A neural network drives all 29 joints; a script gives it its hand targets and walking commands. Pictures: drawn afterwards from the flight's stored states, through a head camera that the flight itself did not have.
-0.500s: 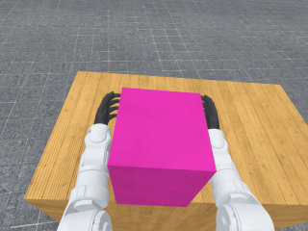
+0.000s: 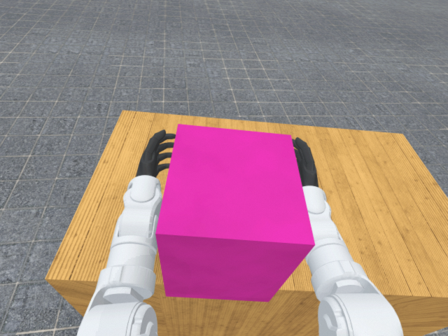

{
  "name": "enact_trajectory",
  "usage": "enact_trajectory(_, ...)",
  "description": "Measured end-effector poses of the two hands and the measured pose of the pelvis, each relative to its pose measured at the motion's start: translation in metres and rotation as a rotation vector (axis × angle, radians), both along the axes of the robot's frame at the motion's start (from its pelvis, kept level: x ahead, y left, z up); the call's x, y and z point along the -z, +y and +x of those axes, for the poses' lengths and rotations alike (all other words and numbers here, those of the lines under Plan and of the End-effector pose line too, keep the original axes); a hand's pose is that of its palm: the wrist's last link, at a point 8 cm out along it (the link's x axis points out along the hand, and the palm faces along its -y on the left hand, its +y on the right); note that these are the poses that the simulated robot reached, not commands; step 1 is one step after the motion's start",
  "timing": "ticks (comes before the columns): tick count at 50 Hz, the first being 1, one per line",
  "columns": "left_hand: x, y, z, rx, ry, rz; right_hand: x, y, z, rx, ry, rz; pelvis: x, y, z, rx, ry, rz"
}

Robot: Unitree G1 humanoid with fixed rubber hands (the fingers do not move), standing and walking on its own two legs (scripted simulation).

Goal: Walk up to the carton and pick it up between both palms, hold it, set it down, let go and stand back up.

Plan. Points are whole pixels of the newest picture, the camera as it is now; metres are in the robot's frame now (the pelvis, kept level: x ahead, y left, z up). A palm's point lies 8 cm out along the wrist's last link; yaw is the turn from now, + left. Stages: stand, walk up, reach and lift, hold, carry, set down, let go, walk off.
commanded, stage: reach and lift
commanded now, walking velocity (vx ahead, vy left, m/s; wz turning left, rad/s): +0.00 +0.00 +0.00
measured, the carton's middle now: (226, 218) +0.32 -0.01 +0.05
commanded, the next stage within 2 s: none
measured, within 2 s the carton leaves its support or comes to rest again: neither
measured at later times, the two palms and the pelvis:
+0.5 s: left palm (148, 152) +0.38 +0.13 +0.16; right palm (316, 162) +0.37 -0.16 +0.16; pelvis -0.01 +0.00 +0.00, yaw +0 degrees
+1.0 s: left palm (143, 138) +0.37 +0.14 +0.19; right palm (323, 150) +0.36 -0.15 +0.19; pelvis -0.01 +0.01 +0.00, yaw +0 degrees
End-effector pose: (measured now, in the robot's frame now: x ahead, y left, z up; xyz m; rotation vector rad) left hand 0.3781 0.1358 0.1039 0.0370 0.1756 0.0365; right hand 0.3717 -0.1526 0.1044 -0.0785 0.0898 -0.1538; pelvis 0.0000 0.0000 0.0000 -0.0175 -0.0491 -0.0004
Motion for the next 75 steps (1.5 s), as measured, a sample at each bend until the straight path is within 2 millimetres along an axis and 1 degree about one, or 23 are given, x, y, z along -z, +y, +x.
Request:
enact_trajectory(8, -0.024, -0.003, -0.001, 0.012, -0.002, -0.002, -0.021, -0.003, -0.007, 0.024, -0.004, 0.028, 0.001, 0.004, -0.013, 0.011, 0.001, 0.004)
enact_trajectory(14, -0.043, -0.007, 0.002, 0.012, -0.01, 0.0, -0.036, -0.007, -0.006, 0.026, -0.012, 0.037, 0.001, 0.004, -0.016, 0.02, -0.018, 0.008)
enact_trajectory(22, -0.049, -0.006, 0.0, -0.001, -0.007, -0.001, -0.045, -0.006, -0.003, 0.011, -0.009, 0.054, 0.001, 0.002, -0.011, 0.012, -0.049, 0.004)
enact_trajectory(32, -0.066, -0.001, 0.001, -0.009, -0.031, -0.004, -0.067, -0.001, 0.003, -0.002, -0.033, 0.055, 0.002, 0.001, -0.006, -0.006, -0.065, 0.0)
enact_trajectory(38, -0.075, 0.0, -0.001, -0.006, -0.045, -0.001, -0.079, 0.0, 0.001, -0.004, -0.047, 0.061, 0.002, 0.003, -0.004, -0.011, -0.088, -0.003)
enact_trajectory(44, -0.078, 0.001, -0.007, -0.007, -0.03, 0.004, -0.08, 0.001, -0.003, -0.006, -0.031, 0.076, 0.003, 0.005, -0.006, -0.008, -0.099, -0.004)
enact_trajectory(48, -0.084, 0.001, -0.009, -0.005, -0.03, 0.007, -0.083, 0.0, -0.007, -0.003, -0.032, 0.089, 0.003, 0.005, -0.008, -0.007, -0.095, -0.004)
enact_trajectory(56, -0.105, -0.004, -0.011, -0.008, -0.044, 0.005, -0.1, -0.004, -0.009, 0.001, -0.048, 0.105, 0.003, 0.003, -0.013, 0.001, -0.089, -0.001)
enact_trajectory(64, -0.111, -0.006, -0.011, -0.016, -0.023, -0.007, -0.113, -0.006, -0.006, -0.008, -0.026, 0.11, 0.003, -0.002, -0.014, 0.001, -0.089, 0.004)
enact_trajectory(69, -0.119, -0.006, -0.011, -0.015, -0.039, -0.008, -0.121, -0.007, -0.005, -0.012, -0.042, 0.115, 0.003, -0.004, -0.013, -0.005, -0.089, 0.002)
enact_trajectory(75, -0.122, -0.007, -0.006, -0.011, -0.022, -0.016, -0.127, -0.007, -0.001, -0.007, -0.025, 0.118, 0.003, -0.004, -0.011, 0.0, -0.078, 0.005)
